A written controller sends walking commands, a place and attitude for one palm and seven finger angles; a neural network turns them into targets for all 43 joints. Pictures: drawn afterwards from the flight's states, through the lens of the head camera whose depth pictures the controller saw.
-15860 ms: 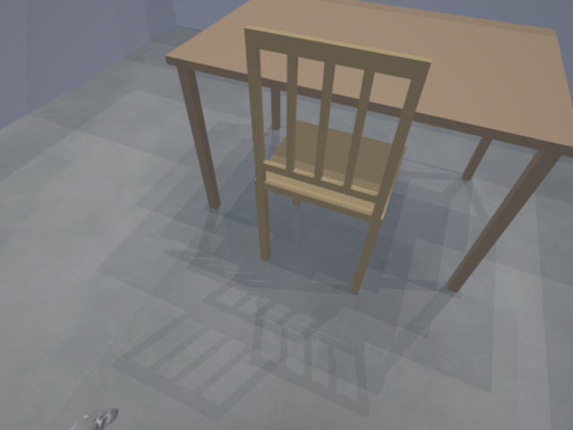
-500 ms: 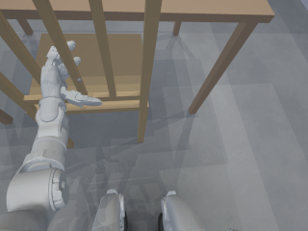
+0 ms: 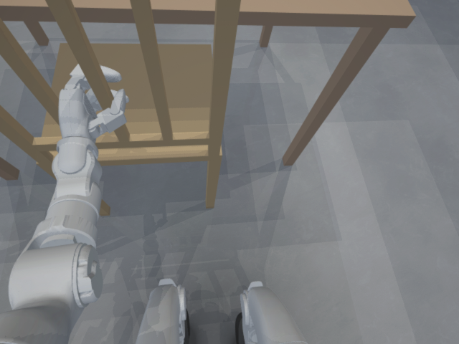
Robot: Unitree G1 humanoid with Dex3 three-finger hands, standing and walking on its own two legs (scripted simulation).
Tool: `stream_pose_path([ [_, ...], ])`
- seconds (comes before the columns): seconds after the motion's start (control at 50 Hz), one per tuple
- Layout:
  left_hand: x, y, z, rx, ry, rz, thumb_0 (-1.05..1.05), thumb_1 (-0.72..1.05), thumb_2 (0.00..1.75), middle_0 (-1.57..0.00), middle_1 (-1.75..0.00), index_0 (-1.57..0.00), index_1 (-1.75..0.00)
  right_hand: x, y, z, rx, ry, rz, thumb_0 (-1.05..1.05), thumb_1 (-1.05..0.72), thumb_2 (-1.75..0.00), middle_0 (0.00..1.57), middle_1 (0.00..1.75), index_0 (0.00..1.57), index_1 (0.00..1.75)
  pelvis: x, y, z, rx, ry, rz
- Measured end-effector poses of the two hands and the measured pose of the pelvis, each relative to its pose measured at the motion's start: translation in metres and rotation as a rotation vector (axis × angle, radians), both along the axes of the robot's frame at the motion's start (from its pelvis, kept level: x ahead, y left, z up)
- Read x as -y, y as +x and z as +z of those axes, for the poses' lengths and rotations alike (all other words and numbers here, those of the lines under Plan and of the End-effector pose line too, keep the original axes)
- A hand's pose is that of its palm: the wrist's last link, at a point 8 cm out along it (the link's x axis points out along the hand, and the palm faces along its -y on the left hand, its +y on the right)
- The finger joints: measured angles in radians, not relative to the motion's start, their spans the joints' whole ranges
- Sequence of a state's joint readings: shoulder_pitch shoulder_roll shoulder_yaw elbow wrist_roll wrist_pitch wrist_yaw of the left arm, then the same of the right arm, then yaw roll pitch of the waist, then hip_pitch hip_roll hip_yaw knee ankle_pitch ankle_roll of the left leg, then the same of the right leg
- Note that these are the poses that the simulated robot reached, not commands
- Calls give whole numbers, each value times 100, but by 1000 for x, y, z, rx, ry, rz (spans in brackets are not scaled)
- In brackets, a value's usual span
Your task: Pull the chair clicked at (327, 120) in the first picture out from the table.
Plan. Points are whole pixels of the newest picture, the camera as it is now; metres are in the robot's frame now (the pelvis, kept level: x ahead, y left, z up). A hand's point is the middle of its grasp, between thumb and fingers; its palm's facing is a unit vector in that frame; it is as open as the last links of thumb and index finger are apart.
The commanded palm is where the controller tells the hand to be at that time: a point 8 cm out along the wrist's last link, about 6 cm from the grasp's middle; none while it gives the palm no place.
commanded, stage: hook a spindle and tug to test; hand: left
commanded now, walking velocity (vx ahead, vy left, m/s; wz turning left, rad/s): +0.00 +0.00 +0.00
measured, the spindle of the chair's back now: (97, 80) +0.53 +0.19 +0.07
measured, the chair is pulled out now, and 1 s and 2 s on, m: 0.00 0.06 0.22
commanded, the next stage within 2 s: step backward, pulling the chair out in 0.62 s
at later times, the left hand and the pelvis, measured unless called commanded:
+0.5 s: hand (118, 122) +0.47 +0.16 +0.04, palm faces +0.06 -1.00 -0.01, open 5.3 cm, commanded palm +0.43 +0.20 +0.03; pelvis +0.03 +0.00 +0.02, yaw +0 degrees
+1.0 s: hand (123, 133) +0.44 +0.15 +0.06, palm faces +0.09 -0.99 -0.09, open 5.2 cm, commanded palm +0.42 +0.19 +0.05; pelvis +0.04 +0.01 +0.10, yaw +1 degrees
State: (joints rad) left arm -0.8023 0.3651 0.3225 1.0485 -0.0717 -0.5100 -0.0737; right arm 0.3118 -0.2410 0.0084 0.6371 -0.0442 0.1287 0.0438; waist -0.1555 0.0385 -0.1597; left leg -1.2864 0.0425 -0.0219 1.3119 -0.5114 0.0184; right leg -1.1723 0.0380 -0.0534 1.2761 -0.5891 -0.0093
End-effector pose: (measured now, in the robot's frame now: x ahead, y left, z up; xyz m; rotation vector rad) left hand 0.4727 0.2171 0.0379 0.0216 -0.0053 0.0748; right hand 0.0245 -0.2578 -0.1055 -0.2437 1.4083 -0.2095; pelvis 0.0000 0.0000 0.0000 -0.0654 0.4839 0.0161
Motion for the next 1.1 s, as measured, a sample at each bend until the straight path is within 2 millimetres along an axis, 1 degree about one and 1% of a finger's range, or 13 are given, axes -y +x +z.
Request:
stream_pose_path([
  [0.04,0,0,0,-4,-1,0,1,71,82,-47,-142,-47,-143,0,2,1,3,3,-2,0,-90,-90,20,30,20,30,1,1,1,2,1,-1],
  [0.06,1,0,0,-6,-5,1,1,72,82,-47,-142,-46,-143,0,3,2,6,4,-2,0,-90,-90,20,30,20,30,1,2,2,3,1,-1],
  [0.3,3,-8,1,-15,-9,-7,1,75,78,-43,-143,-42,-145,-3,29,10,60,27,-11,0,-90,-90,20,30,20,30,1,16,11,10,9,-12],
  [0.52,5,-26,1,-19,-7,-19,1,75,78,-43,-143,-41,-145,-7,61,15,120,47,15,0,-90,-90,20,30,20,30,0,28,19,18,17,-13],
  [0.66,5,-38,1,-14,-7,-26,1,74,79,-43,-143,-42,-145,-7,79,16,167,45,41,0,-90,-90,20,30,20,30,0,29,19,27,19,-7],
  [0.76,5,-41,2,-25,6,-20,1,73,80,-44,-142,-42,-145,-7,84,15,183,39,42,0,-90,-90,20,30,20,30,0,25,19,49,20,1],
  [0.8,7,-41,10,-112,46,1,1,73,81,-44,-137,-42,-145,-11,83,25,179,37,4,0,-91,-90,20,30,20,30,-1,23,32,103,24,7],
  [0.86,10,-43,21,-268,75,37,3,74,82,-39,-127,-41,-145,-20,82,48,190,43,-36,0,-91,-90,20,30,20,30,-5,28,57,146,28,7],
  [0.94,15,-51,28,-377,28,60,4,75,81,-30,-114,-43,-145,-25,77,76,182,29,-52,0,-91,-90,20,30,20,30,-8,35,84,182,32,-2],
  [1.02,21,-57,32,-428,38,25,5,75,79,-29,-110,-46,-145,-20,68,96,159,-22,-46,0,-90,-90,20,30,21,30,-12,35,98,216,25,0],
  [1.1,25,-62,33,-457,75,-26,4,74,78,-30,-113,-48,-145,-11,56,105,156,-70,-57,0,-90,-90,20,30,21,30,-17,28,104,243,21,-1],
])
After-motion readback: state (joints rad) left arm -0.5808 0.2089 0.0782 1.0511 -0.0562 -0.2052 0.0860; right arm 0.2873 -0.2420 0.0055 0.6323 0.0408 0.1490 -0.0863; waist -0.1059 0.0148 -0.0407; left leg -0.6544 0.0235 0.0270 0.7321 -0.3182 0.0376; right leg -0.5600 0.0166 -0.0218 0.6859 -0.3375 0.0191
